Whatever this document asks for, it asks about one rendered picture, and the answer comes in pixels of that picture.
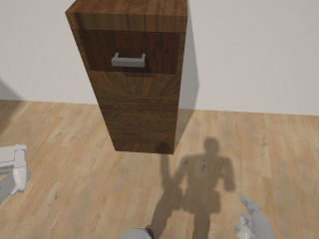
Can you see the left robot hand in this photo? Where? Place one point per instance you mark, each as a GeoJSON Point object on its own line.
{"type": "Point", "coordinates": [13, 163]}

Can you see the cabinet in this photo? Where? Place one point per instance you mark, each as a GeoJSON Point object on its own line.
{"type": "Point", "coordinates": [139, 109]}

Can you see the handle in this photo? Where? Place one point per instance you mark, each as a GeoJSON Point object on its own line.
{"type": "Point", "coordinates": [128, 62]}

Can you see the drawer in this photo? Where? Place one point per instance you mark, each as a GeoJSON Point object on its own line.
{"type": "Point", "coordinates": [102, 45]}

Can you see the left robot shin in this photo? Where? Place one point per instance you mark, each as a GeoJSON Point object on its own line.
{"type": "Point", "coordinates": [141, 228]}

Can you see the right robot hand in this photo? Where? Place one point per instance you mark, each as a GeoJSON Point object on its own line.
{"type": "Point", "coordinates": [258, 225]}

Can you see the robot left foot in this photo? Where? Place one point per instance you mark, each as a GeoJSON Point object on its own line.
{"type": "Point", "coordinates": [150, 232]}

